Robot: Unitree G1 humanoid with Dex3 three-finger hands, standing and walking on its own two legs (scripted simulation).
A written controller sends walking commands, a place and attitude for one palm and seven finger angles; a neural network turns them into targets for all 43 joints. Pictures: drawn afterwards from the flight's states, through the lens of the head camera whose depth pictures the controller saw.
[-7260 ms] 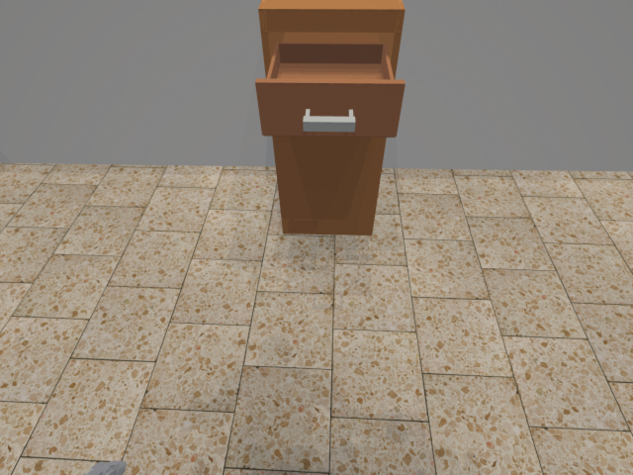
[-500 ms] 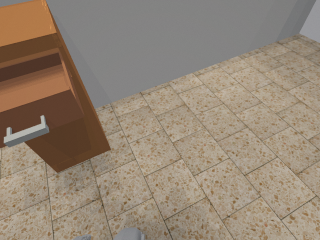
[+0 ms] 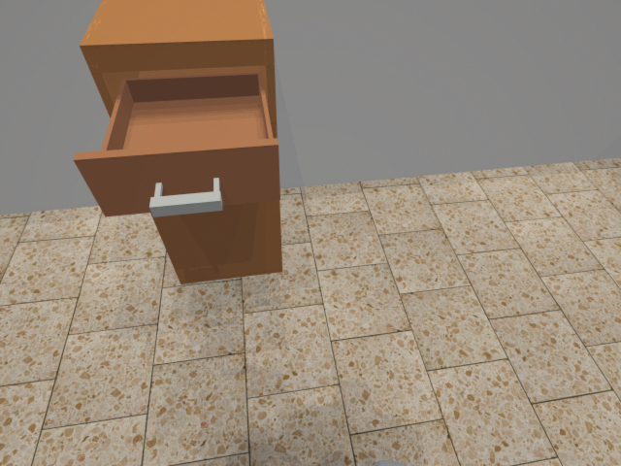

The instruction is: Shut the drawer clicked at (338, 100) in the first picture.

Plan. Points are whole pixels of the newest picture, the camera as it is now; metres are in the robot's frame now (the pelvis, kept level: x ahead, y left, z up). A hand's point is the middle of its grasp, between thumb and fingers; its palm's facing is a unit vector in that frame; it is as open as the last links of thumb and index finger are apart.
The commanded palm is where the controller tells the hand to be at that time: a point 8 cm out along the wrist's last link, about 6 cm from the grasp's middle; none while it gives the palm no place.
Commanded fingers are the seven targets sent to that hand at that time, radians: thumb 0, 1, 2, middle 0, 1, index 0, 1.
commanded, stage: turn to face it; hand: left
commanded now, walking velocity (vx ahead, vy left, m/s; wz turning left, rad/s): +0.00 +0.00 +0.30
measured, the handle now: (187, 194) +0.54 +0.26 -0.01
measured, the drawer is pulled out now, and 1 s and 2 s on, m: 0.29 0.29 0.29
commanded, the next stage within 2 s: take the last steps up to it in 0.20 s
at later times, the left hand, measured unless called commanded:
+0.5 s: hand out of the picture -0.03 +0.14 -0.15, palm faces +0.23 -0.94 -0.25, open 7.3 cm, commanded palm none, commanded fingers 0.00 0.90 0.90 -0.20 -0.30 -0.20 -0.30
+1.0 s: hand out of the picture +0.08 +0.19 -0.18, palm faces +0.17 -0.97 -0.16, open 7.4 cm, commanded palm none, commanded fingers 0.00 0.90 0.90 -0.20 -0.30 -0.20 -0.30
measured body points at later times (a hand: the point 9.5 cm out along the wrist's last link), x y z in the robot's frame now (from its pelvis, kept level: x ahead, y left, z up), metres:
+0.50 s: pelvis -0.02 -0.04 +0.01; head -0.01 -0.07 +0.46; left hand -0.04 +0.19 -0.13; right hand +0.04 -0.29 -0.16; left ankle -0.07 +0.11 -0.68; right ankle +0.00 -0.13 -0.74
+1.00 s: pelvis +0.08 +0.01 +0.00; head +0.09 +0.02 +0.45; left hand +0.07 +0.25 -0.16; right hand +0.04 -0.21 -0.15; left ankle -0.04 +0.10 -0.74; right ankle +0.20 -0.12 -0.68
